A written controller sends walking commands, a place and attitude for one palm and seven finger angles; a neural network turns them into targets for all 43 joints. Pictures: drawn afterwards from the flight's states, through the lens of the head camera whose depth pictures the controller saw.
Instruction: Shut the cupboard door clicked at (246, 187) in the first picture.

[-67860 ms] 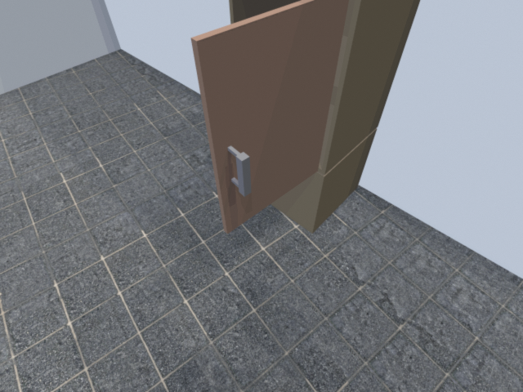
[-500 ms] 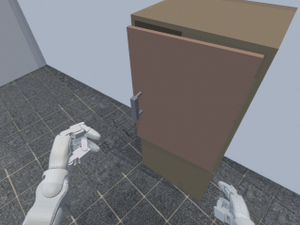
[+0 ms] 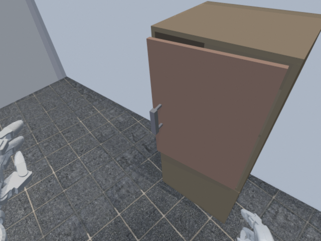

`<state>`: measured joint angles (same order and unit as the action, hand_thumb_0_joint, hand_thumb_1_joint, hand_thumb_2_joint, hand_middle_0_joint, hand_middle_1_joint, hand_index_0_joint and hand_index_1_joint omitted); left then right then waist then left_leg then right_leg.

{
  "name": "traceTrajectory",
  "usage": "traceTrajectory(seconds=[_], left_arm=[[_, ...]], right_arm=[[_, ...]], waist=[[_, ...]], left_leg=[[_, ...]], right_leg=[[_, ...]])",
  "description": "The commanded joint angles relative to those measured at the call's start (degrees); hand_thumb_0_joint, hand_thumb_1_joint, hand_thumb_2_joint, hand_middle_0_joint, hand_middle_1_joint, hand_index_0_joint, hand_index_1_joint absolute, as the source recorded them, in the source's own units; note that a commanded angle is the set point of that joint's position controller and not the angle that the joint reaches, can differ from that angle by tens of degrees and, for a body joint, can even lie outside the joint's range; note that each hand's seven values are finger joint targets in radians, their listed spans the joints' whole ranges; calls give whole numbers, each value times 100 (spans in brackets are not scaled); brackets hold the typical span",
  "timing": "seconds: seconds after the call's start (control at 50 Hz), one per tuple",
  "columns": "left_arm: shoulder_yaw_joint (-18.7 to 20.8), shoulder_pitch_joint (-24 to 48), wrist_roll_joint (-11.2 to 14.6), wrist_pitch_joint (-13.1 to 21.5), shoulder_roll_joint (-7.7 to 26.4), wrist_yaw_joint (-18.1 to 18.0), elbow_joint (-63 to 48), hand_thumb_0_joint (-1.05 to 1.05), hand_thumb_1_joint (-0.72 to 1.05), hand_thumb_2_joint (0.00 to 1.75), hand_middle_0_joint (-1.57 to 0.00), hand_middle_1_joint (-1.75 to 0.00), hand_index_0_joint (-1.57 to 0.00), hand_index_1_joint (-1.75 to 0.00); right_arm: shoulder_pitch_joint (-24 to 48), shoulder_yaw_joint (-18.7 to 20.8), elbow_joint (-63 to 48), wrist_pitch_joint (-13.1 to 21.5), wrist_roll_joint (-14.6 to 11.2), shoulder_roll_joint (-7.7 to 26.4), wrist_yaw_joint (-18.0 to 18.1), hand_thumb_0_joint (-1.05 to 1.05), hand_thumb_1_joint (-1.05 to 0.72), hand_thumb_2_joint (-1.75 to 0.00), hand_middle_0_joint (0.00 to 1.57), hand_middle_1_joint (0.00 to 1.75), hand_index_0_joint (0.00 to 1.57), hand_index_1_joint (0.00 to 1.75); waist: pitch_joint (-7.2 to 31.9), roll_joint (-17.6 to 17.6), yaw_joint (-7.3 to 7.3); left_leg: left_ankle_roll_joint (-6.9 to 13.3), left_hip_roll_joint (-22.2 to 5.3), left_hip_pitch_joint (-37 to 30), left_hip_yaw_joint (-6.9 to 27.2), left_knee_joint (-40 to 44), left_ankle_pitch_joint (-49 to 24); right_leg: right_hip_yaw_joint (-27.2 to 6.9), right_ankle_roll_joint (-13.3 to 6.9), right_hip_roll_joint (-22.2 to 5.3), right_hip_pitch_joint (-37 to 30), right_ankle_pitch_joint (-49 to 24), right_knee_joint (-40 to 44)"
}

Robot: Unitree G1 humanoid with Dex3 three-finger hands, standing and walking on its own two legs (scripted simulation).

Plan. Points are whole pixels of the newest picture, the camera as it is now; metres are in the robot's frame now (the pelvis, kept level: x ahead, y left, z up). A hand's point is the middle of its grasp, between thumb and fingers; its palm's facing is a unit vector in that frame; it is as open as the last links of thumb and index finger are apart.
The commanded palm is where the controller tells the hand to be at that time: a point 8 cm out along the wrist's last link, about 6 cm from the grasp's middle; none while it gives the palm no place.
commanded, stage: draw the hand back to the body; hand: left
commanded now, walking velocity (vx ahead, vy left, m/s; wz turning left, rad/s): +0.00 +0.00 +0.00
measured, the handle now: (157, 119) +0.61 +0.10 -0.08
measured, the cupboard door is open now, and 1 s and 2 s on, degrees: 5 5 5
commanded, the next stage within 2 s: step back with the hand held close in 0.26 s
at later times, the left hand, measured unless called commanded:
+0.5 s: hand (47, 174) +0.19 +0.25 +0.15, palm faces +0.44 -0.79 -0.43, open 7.4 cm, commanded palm +0.14 +0.28 +0.17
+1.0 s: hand (27, 191) +0.16 +0.27 +0.14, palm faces +0.36 -0.80 -0.48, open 7.4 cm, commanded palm +0.10 +0.31 +0.17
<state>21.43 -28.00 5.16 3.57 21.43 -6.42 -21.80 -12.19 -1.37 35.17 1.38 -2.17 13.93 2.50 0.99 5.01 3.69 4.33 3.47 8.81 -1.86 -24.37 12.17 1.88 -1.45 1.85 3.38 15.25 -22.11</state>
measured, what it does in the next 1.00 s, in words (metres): shifts its weight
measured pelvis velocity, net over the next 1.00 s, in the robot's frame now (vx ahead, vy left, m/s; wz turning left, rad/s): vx -0.05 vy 0.01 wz -0.04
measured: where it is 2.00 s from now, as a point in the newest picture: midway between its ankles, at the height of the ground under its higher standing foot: outside the picture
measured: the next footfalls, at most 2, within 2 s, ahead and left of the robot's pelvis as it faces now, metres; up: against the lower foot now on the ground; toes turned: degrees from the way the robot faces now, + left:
right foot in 1.94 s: -0.38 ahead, -0.03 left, +0.00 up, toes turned -1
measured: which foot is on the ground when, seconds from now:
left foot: down 0.00-1.00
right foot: down 0.00-1.00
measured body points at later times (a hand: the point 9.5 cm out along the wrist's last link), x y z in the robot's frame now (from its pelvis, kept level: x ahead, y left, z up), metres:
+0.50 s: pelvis +0.00 -0.02 +0.00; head -0.02 -0.05 +0.45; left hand +0.16 +0.29 +0.17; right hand +0.18 -0.25 -0.09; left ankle +0.02 +0.07 -0.74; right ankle -0.03 -0.10 -0.74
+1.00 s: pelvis -0.05 +0.01 -0.01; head -0.05 +0.02 +0.44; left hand +0.13 +0.31 +0.17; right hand +0.12 -0.24 -0.08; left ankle +0.02 +0.07 -0.74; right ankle -0.03 -0.10 -0.74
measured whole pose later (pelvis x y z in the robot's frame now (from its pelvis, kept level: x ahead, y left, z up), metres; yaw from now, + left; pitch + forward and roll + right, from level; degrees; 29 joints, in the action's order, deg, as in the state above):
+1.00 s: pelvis -0.05 +0.01 -0.01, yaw -2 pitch +0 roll -2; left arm 22.9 -32.5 3.3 8.6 24.7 -7.7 -25.5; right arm -11.4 0.1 31.0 -2.5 -1.9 14.1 5.2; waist 1.2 1.5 -0.1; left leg 5.8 2.5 20.5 -4.3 -30.4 10.6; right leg 0.2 -0.4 2.3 16.6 13.9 -30.1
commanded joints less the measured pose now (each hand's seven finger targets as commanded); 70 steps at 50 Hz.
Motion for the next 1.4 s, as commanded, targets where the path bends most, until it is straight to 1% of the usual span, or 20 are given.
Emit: traceTrajectory(seconds=[0.0, 0.12, 0.16, 0.28, 0.32, 0.36, 0.38, 0.4, 0.48, 0.64, 0.74, 0.84, 0.9, 1.0, 1.02, 1.1, 1.14, 1.22, 1.24, 1.38], left_arm=[[182, 895, -31, 327, 786, -40, -817, 0, 90, 90, -20, -30, -20, -30], [564, 945, -61, 521, 1336, -146, -1577, 0, 90, 90, -20, -30, -20, -30], [540, 823, -77, 544, 1244, -169, -1598, 0, 90, 90, -20, -30, -20, -30], [444, 527, 25, 484, 931, -57, -863, 0, 90, 90, -20, -30, -20, -30], [460, 374, 71, 459, 880, -13, -569, 0, 90, 90, -20, -30, -20, -30], [416, 450, 79, 474, 872, 20, -673, 0, 90, 90, -20, -30, -20, -30], [972, 1081, -34, 716, 1473, -42, -1030, 0, 90, 90, -20, -30, -20, -30], [718, 714, -38, 788, 1165, -38, -720, 0, 90, 90, -20, -30, -20, -30], [531, 594, -116, 885, 1108, -81, -1051, 0, 90, 90, -20, -30, -20, -30], [1072, -92, -50, 809, 1516, -206, -1367, 0, 90, 90, -20, -30, -20, -30], [1037, -495, -11, 748, 1404, -214, -1149, 0, 90, 90, -20, -30, -20, -30], [960, -475, -31, 784, 1418, -244, -1331, 0, 90, 90, -20, -30, -20, -30], [966, -231, -109, 873, 1442, -273, -1599, 0, 90, 90, -20, -30, -20, -30], [1117, 200, -312, 1069, 1429, -308, -1752, 0, 90, 90, -20, -30, -20, -30], [1270, 297, -345, 1108, 1590, -304, -1840, 0, 90, 90, -20, -30, -20, -30], [1164, 225, -352, 1158, 1362, -277, -1627, 0, 90, 90, -20, -30, -20, -30], [1068, 116, -307, 1218, 1245, -251, -1649, 0, 90, 90, -20, -30, -20, -30], [1238, -8, -303, 1287, 1405, -273, -1862, 0, 90, 90, -20, -30, -20, -30], [1057, 61, -284, 1287, 1236, -264, -1934, 0, 90, 90, -20, -30, -20, -30], [1150, 308, -307, 1351, 1386, -356, -1914, 0, 90, 90, -20, -30, -20, -30]], right_arm=[[841, 249, -965, 415, 25, 652, 105, 0, -90, -90, 20, 30, 20, 30], [935, 209, -909, 646, 70, 599, 173, 0, -90, -90, 20, 30, 20, 30], [944, 166, -881, 714, 70, 526, 170, 0, -90, -90, 20, 30, 20, 30], [936, 196, -848, 637, 45, 510, 143, 0, -90, -90, 20, 30, 20, 30], [910, 232, -849, 606, 47, 544, 148, 0, -90, -90, 20, 30, 20, 30], [903, 254, -883, 559, 39, 558, 133, 0, -90, -90, 20, 30, 20, 30], [832, 334, -1000, 466, 1, 733, 129, 0, -90, -90, 20, 30, 20, 30], [830, 312, -882, 413, 53, 658, 147, 0, -90, -90, 20, 30, 20, 30], [801, 349, -921, 308, 66, 650, 154, 0, -90, -90, 20, 30, 20, 30], [759, 408, -1175, -34, 47, 652, 274, 0, -90, -90, 20, 30, 20, 30], [750, 442, -1265, -212, 1, 672, 249, 0, -90, -90, 20, 30, 20, 30], [752, 413, -1311, -192, 9, 721, 271, 0, -90, -90, 20, 30, 20, 30], [754, 391, -1359, -109, 54, 771, 310, 0, -90, -90, 20, 30, 20, 30], [654, 411, -1336, 77, 133, 840, 349, 0, -90, -90, 20, 30, 20, 30], [652, 435, -1313, 127, 163, 868, 354, 0, -90, -90, 20, 30, 20, 30], [551, 466, -1267, 228, 167, 842, 302, 0, -90, -90, 20, 30, 20, 30], [532, 466, -1238, 284, 152, 797, 251, 0, -90, -90, 20, 30, 20, 30], [495, 521, -1154, 381, 154, 828, 192, 0, -90, -90, 20, 30, 20, 30], [503, 482, -1162, 391, 146, 773, 184, 0, -90, -90, 20, 30, 20, 30], [494, 484, -1026, 446, 193, 670, 189, 0, -90, -90, 20, 30, 20, 30]], waist=[[-71, -393, -155], [541, 162, 1], [342, 457, 2], [-390, -202, -53], [-392, -516, -40], [-122, -473, -43], [-117, -207, -224], [-35, -352, -264], [420, -244, -283], [1236, -379, -295], [1068, -453, -338], [822, -264, -333], [534, 80, -320], [203, 481, -327], [327, 481, -293], [237, 314, -341], [330, 174, -367], [690, -49, -354], [669, -115, -381], [443, -377, -437]], left_leg=[[-265, -582, -259, 560, 571, 102], [-229, -479, -378, 437, 399, -293], [-278, -460, -307, 420, 390, -436], [-260, -502, -147, 330, 438, -221], [-217, -508, -154, 280, 415, -266], [-189, -499, -268, 240, 366, -395], [-69, -590, -27, 416, -21, 8], [-55, -556, -73, 458, -219, -4], [-112, -613, -67, 426, -357, -516], [-156, -873, -86, 462, -414, -2799], [-206, -937, 412, 512, -357, -2323], [-125, -1037, 929, 763, 12, -1242], [46, -1215, 1764, 1060, 569, 374], [276, -1511, 3388, 1548, 1365, 2853], [293, -1551, 3473, 1651, 1443, 2968], [265, -1548, 3634, 1620, 1344, 3158], [125, -1387, 3129, 1455, 1111, 2807], [76, -1288, 2711, 1215, 718, 2575], [46, -1237, 2648, 1149, 627, 2460], [-110, -1015, 2201, 793, -164, 2250]], right_leg=[[-171, 49, -194, 783, -196, 430], [-281, -10, -241, 367, -416, 461], [-238, -37, -240, 407, -540, 415], [-273, 8, -219, 781, -199, 642], [-302, 33, -237, 770, -208, 702], [-344, 54, -268, 674, -331, 645], [-1021, 97, -621, 1142, -305, 902], [-1145, 82, -783, 1284, -324, 961], [-1075, 7, -968, 1081, -1328, 503], [-688, 107, -708, 426, -3421, -594], [-812, 45, -758, 495, -3028, -647], [-804, 67, -583, 630, -1710, -614], [-677, 150, -325, 362, -727, -772], [-467, 220, -9, -521, -213, -1490], [-424, 234, 59, -694, -253, -1614], [-444, 188, 129, -620, -107, -1749], [-495, 108, 66, -212, -36, -1429], [-792, 24, -88, 108, 10, -1256], [-855, -7, -144, 264, -19, -1253], [-1534, -199, -567, 1503, 801, -630]])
